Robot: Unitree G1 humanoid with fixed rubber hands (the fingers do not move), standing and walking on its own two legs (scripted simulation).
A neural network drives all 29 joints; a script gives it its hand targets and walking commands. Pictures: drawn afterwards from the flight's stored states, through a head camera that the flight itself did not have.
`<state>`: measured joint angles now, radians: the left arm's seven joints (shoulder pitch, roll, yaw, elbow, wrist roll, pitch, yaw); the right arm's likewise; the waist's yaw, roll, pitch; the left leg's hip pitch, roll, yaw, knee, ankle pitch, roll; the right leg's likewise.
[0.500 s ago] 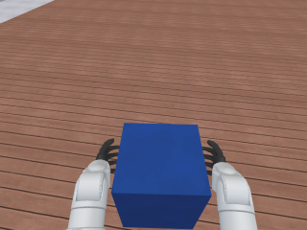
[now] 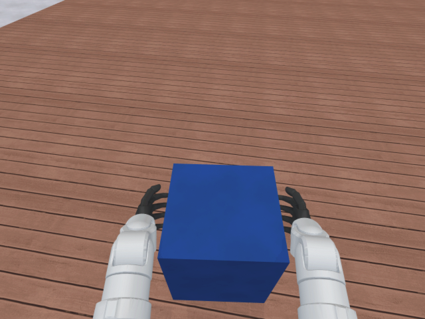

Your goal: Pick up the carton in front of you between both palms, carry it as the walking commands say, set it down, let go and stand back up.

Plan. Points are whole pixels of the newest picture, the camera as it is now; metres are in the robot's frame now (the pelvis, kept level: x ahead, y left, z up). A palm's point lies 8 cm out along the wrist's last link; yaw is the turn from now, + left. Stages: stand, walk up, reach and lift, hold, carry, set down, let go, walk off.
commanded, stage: carry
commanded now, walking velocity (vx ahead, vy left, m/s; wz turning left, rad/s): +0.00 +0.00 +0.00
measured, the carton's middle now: (220, 236) +0.31 +0.00 -0.04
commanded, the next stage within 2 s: none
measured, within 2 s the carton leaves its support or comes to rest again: neither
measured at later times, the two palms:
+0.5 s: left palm (148, 226) +0.28 +0.14 +0.04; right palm (305, 231) +0.28 -0.16 +0.04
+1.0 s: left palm (152, 164) +0.43 +0.16 +0.06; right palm (284, 170) +0.42 -0.14 +0.06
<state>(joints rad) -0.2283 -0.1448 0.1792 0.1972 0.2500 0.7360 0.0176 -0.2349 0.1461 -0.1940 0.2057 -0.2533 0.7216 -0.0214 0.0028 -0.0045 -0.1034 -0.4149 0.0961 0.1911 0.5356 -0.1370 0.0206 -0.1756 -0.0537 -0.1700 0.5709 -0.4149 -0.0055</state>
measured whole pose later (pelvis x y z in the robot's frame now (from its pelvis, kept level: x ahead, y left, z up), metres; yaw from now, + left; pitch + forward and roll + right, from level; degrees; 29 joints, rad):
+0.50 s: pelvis -0.01 -0.01 +0.00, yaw +0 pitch +1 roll +0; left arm -0.23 -0.14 0.18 0.18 0.25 0.74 0.02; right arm -0.23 0.15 -0.19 0.19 -0.25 0.73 -0.02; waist 0.00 0.00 -0.09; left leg -0.42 0.11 0.18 0.52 -0.11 0.01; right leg -0.19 -0.04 -0.17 0.58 -0.41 -0.02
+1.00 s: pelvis +0.13 +0.02 +0.02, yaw -1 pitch +4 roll -1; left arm -0.17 -0.14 0.14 0.06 0.21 0.74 0.03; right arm -0.18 0.14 -0.14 0.08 -0.21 0.72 -0.04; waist -0.02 0.01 -0.07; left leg -0.12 0.06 0.20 0.26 -0.21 0.01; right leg -0.51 -0.10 -0.12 0.72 -0.28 0.01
